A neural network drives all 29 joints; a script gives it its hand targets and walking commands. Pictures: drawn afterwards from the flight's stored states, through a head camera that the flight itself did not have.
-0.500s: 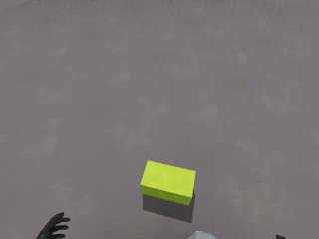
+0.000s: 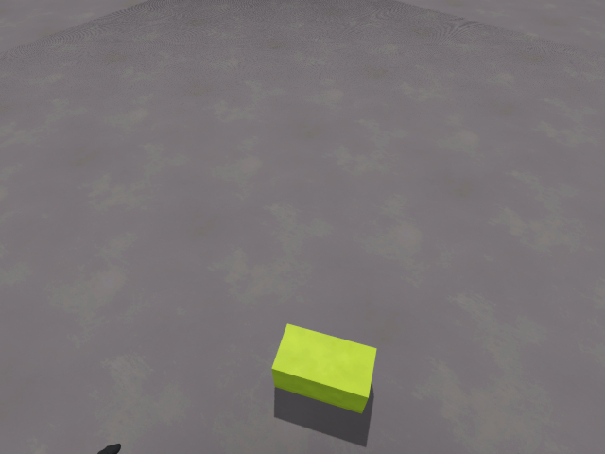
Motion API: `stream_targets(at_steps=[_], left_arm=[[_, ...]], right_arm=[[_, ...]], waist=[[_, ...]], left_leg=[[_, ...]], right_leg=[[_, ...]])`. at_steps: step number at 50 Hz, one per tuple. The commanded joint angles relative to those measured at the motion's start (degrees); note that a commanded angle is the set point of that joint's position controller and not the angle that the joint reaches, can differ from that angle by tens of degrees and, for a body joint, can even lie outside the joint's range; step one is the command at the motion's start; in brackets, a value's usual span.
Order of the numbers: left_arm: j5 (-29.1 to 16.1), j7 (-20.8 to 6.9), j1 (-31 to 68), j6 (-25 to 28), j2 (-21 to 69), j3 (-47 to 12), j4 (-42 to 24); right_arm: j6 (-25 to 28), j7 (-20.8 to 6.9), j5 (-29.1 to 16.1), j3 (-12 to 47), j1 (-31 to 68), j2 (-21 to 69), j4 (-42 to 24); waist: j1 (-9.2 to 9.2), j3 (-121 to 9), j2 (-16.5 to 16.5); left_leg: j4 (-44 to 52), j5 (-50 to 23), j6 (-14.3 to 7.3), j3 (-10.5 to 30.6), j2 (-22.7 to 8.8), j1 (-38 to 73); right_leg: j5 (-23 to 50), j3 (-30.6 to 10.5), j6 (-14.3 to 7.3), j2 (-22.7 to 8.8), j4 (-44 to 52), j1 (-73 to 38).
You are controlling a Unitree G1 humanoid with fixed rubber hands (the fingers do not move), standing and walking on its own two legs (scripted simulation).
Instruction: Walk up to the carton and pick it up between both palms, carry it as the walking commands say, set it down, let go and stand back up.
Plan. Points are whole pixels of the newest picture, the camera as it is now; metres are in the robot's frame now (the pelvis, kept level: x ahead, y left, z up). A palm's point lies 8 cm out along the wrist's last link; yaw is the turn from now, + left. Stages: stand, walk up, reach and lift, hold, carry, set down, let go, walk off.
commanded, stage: walk up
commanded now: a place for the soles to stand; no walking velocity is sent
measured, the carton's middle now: (324, 368) +0.50 -0.04 -0.70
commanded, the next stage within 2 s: none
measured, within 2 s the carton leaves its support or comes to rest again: neither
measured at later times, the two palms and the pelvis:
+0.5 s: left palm out of the picture +0.13 +0.44 -0.09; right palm out of the picture +0.10 -0.24 -0.15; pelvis +0.07 +0.09 -0.03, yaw -4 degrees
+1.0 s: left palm (42, 359) +0.29 +0.47 -0.14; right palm out of the picture +0.14 -0.18 -0.13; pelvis +0.13 +0.17 -0.05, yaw -13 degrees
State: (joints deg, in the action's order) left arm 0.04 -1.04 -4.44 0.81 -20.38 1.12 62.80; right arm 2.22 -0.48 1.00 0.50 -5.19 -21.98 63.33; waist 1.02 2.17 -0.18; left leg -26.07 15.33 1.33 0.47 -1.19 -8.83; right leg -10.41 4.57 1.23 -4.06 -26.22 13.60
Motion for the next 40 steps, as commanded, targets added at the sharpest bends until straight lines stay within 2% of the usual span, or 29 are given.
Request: stream_targets(at_steps=[1, 2, 3, 4, 6, 8, 10, 11, 12, 13, 14, 17, 20, 21, 22, 23, 24, 25, 27, 28, 30, 32, 34, 35, 36, 37, 38, 39, 40], left_arm=[[0.9, 2.6, -13.4, 3.2, -22.3, 6.6, -3.0], [1.3, 3.1, -14.5, 3.7, -24.4, 7.6, -3.8], [1.4, 3.7, -13.8, 4.2, -25.5, 8.3, -5.0], [1.4, 3.9, -13.0, 4.6, -25.0, 8.4, -6.9], [1.4, 3.9, -9.8, 4.7, -23.8, 8.2, -9.3], [1.9, 3.3, -8.1, 4.6, -22.9, 8.0, -10.6], [2.1, 3.1, -3.8, 3.9, -22.2, 7.4, -12.7], [2.4, 3.2, -2.5, 3.5, -19.3, 6.6, -13.2], [1.9, 3.7, -2.6, 3.1, -13.8, 5.0, -14.9], [1.2, 4.3, -3.7, 2.8, -11.3, 4.0, -15.8], [0.7, 4.3, -7.2, 2.9, -15.7, 4.7, -14.3], [-0.8, 3.2, -15.4, 3.4, -19.9, 6.5, -10.7], [0.0, 2.1, -21.9, 3.6, -17.9, 7.1, -9.5], [0.5, 2.2, -24.6, 3.8, -16.7, 7.0, -8.3], [1.1, 2.6, -26.3, 3.9, -16.9, 7.0, -8.1], [2.2, 3.2, -26.0, 3.9, -19.2, 7.8, -8.8], [2.9, 3.8, -24.0, 4.5, -23.8, 8.0, -11.8], [2.5, 4.0, -19.2, 4.7, -25.5, 7.9, -13.9], [1.1, 4.0, -17.4, 5.0, -23.3, 7.3, -14.8], [0.9, 4.1, -15.8, 5.0, -23.0, 7.2, -15.2], [0.9, 3.7, -13.4, 4.8, -21.2, 6.0, -16.3], [1.4, 3.3, -12.2, 4.2, -19.7, 5.4, -17.5], [1.2, 3.0, -10.4, 3.2, -19.0, 4.7, -18.6], [1.1, 2.8, -9.7, 2.5, -17.2, 4.3, -19.0], [0.8, 2.6, -9.9, 2.0, -15.5, 3.9, -19.4], [0.4, 2.7, -10.4, 1.8, -12.0, 2.9, -20.4], [-0.2, 3.2, -11.8, 1.4, -12.3, 3.4, -20.1], [0.0, 3.3, -12.7, 1.1, -15.4, 4.1, -18.9], [-0.1, 3.0, -12.6, 1.3, -16.0, 4.3, -17.6]], right_arm=[[-2.3, -3.2, 2.6, -5.9, 3.8, -14.0, -10.3], [-2.6, -4.0, 2.8, -5.9, 4.1, -12.5, -11.8], [-2.6, -4.5, 3.0, -6.1, 4.4, -12.0, -13.3], [-2.5, -4.9, 2.9, -6.7, 3.2, -12.7, -14.3], [-2.3, -5.8, 2.5, -7.9, 1.0, -13.7, -15.3], [-2.4, -6.7, 2.4, -8.7, -1.8, -13.2, -15.6], [-2.6, -6.6, 2.6, -9.9, -9.7, -13.7, -14.7], [-2.6, -6.0, 3.0, -10.6, -16.8, -14.7, -13.2], [-2.4, -4.9, 4.2, -12.0, -23.3, -19.2, -12.6], [-2.1, -4.1, 3.8, -12.3, -16.7, -22.9, -16.4], [-2.1, -3.4, 3.1, -12.1, -7.8, -22.7, -19.5], [-1.9, -3.1, 1.9, -10.9, -3.8, -20.6, -21.5], [-1.9, -3.3, 2.0, -10.1, 0.0, -18.5, -23.0], [-2.0, -3.2, 2.0, -9.6, 1.6, -17.0, -22.8], [-2.3, -2.9, 2.2, -8.8, -0.9, -14.4, -22.0], [-2.3, -2.6, 1.7, -7.7, -3.2, -10.7, -21.9], [-2.1, -2.2, 1.0, -6.5, -3.9, -8.1, -23.3], [-2.2, -1.8, 0.5, -7.5, -3.0, -12.4, -22.9], [-1.9, -1.6, 0.9, -8.0, -6.5, -14.9, -20.9], [-1.8, -1.2, 0.7, -8.3, -8.3, -14.9, -20.4], [-1.8, -1.0, 0.3, -8.1, -11.9, -14.5, -17.7], [-1.7, -0.8, -0.3, -7.5, -12.0, -12.1, -17.4], [-1.2, -0.3, -0.3, -7.5, -12.8, -11.2, -16.5], [-0.7, 0.2, 0.0, -7.8, -13.2, -11.4, -16.0], [-0.1, 0.7, 0.5, -8.1, -14.2, -12.9, -15.8], [0.4, 1.0, 1.7, -9.1, -14.3, -17.8, -16.8], [0.9, 1.1, 1.6, -9.1, -11.0, -19.9, -18.3], [0.9, 1.1, 1.0, -9.5, -7.3, -20.0, -19.2], [0.9, 1.3, 0.8, -9.4, -5.0, -19.6, -19.0]], waist=[[2.6, -1.2, -0.3], [3.27, 0.0, -6.9], [2.77, 1.1, -6.6], [1.73, 1.0, -4.7], [-0.43, -0.2, -6.3], [-1.95, -0.9, -8.0], [-6.74, -1.6, -9.5], [-10.85, -3.6, -3.3], [-14.53, -3.6, 15.0], [-10.68, -1.3, 18.7], [-6.92, 0.3, 9.6], [-2.48, 1.7, 10.1], [1.57, 1.9, 10.4], [3.95, 1.7, 6.4], [4.54, 0.7, 0.8], [5.1, 2.3, -9.6], [3.34, 3.6, -19.3], [0.91, 6.8, -9.6], [-0.6, 4.9, -4.8], [-1.24, 3.1, -6.9], [-2.24, 0.1, -9.7], [-2.19, -0.8, -13.6], [-3.05, -3.0, -12.2], [-3.87, -3.4, -9.2], [-4.35, -3.8, -5.7], [-4.93, -5.7, 9.9], [-2.22, -4.9, 11.9], [-2.05, -5.0, 8.7], [-1.38, -2.8, 8.2]], left_leg=[[-8.5, 18.0, -4.3, 0.2, -1.3, -20.8], [-20.9, 14.1, -3.2, 0.4, -1.2, -27.4], [-25.7, 11.5, -2.8, 5.3, -4.5, -30.0], [-25.2, 11.6, -2.9, 6.0, -5.5, -30.4], [-23.3, 12.9, -2.4, 5.1, -5.7, -25.1], [-19.1, 13.7, -2.2, 0.3, -3.1, -16.5], [-12.4, 8.0, -1.9, -5.2, -0.1, -3.2], [-8.9, 7.5, -2.2, -5.5, 1.9, 7.2], [5.9, 24.2, -6.4, 10.7, -5.7, 13.1], [17.3, 40.5, -11.4, 32.0, -17.2, 4.9], [16.9, 38.6, -14.2, 31.4, -19.7, -0.7], [11.2, 33.8, -15.3, 21.4, -17.3, -10.8], [7.0, 27.1, -14.1, 11.5, -15.5, -21.4], [2.7, 25.2, -12.3, 7.4, -14.1, -26.3], [-6.2, 24.4, -10.4, 2.7, -11.0, -29.5], [-18.4, 23.3, -7.5, -1.7, -7.4, -36.6], [-32.5, 17.6, -4.0, -3.4, -1.1, -40.2], [-35.5, 16.2, -3.2, 3.8, -2.2, -37.7], [-37.8, 13.9, -3.4, 4.6, -4.1, -33.2], [-36.2, 13.7, -3.1, 3.7, -4.9, -30.8], [-32.5, 12.0, -2.6, 0.3, -3.5, -22.5], [-25.8, 10.8, -2.6, -2.9, -2.1, -15.2], [-18.8, 2.4, -2.5, -6.0, 0.4, -8.0], [-15.0, 0.2, -2.9, -6.4, 1.9, -5.5], [-9.9, 2.1, -3.8, -2.5, 0.1, -3.5], [-1.1, 6.1, -8.2, 17.9, -12.5, -0.6], [4.0, 9.1, -14.1, 28.5, -22.1, -4.7], [2.5, 6.8, -17.4, 29.5, -23.6, -6.6], [1.7, 5.2, -17.1, 26.3, -21.8, -10.5]], right_leg=[[-28.8, -20.5, -9.6, -12.4, 11.6, -12.3], [-30.9, -29.6, -13.3, -18.8, 15.6, -13.8], [-29.7, -32.6, -15.8, -21.8, 15.4, -12.3], [-26.5, -30.5, -16.0, -21.4, 13.9, -11.7], [-24.8, -24.0, -14.8, -19.1, 12.4, -5.0], [-21.5, -16.7, -12.9, -14.2, 10.0, 2.4], [-23.5, -9.1, -10.3, -8.8, 3.1, 14.6], [-28.8, -6.1, -8.5, -5.1, -6.8, 23.5], [-31.9, -0.4, -6.0, 3.6, -26.8, 35.0], [-26.1, -4.9, -4.4, 7.4, -39.3, 37.8], [-20.2, -9.4, -4.0, 3.3, -41.4, 34.4], [-17.9, -5.6, -2.7, -2.1, -33.8, 21.9], [-12.8, -2.0, -3.6, -0.5, -19.3, 4.5], [-7.3, -0.2, -4.2, 1.5, -13.7, -4.6], [-8.5, 0.4, -4.2, 3.7, -10.9, -10.6], [-18.7, -9.5, -6.4, 0.0, -3.1, -13.9], [-34.9, -38.6, -12.5, -14.0, 11.1, -7.3], [-34.9, -47.5, -16.9, -18.8, 14.7, -0.3], [-15.6, -40.0, -17.7, -16.5, 8.1, 0.3], [-8.6, -34.0, -16.4, -14.7, 4.8, 1.3], [-1.4, -23.3, -13.9, -9.9, 1.1, 5.9], [6.1, -16.9, -13.1, -6.6, -2.9, 10.5], [9.0, -14.0, -11.4, -4.6, -8.8, 13.6], [9.0, -13.1, -10.0, -3.3, -13.0, 15.4], [4.0, -11.5, -8.2, -1.2, -18.9, 18.0], [-4.2, -8.6, -4.7, 4.6, -32.5, 25.0], [-23.1, -10.1, -3.2, 5.6, -35.2, 24.4], [-24.4, -13.6, -2.5, 3.9, -37.5, 21.6], [-22.5, -12.0, -2.6, 2.9, -37.3, 20.4]])
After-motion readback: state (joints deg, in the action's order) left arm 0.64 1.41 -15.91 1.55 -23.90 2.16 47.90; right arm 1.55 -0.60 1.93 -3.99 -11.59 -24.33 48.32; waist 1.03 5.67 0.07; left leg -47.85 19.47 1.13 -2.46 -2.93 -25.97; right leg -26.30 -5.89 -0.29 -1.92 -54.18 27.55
